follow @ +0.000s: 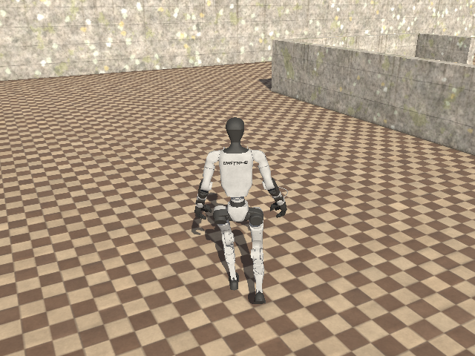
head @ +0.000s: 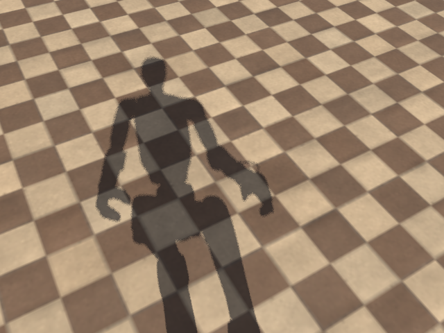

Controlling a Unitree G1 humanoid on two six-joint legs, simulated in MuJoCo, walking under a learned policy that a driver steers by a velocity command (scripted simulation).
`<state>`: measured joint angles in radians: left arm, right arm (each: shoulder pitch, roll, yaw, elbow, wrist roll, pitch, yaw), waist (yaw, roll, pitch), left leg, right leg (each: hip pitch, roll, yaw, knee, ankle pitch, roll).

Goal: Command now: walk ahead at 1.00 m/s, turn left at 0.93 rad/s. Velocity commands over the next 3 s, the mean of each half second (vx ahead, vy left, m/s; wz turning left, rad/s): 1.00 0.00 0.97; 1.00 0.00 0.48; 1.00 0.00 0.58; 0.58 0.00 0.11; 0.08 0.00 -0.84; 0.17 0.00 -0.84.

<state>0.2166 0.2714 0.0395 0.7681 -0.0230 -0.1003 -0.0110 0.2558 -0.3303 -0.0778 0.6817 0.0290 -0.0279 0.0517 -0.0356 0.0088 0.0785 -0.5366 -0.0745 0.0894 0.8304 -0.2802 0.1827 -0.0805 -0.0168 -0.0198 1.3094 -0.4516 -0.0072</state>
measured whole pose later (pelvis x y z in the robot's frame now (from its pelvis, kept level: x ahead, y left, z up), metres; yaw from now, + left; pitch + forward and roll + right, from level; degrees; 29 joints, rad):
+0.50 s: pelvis +0.44 -0.03 +0.03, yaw +30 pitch +0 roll -3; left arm 0.18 0.29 0.07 0.66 0.01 -0.11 -0.01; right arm 0.29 -0.32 -0.06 0.69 0.03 -0.03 -0.01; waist 0.00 0.04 0.06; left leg -0.39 -0.02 -0.10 1.36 -0.37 0.07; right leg -0.33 0.03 -0.01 0.55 -0.21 0.03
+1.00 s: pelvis +0.78 +0.25 +0.04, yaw +43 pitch +0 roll +1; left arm 0.35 0.26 0.01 0.84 -0.04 -0.12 0.00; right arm 0.24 -0.27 -0.05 0.69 0.00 -0.08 0.04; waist 0.01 -0.01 0.04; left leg -0.35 -0.10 0.05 0.56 -0.20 0.11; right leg -0.28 -0.07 0.07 1.28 -0.34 -0.07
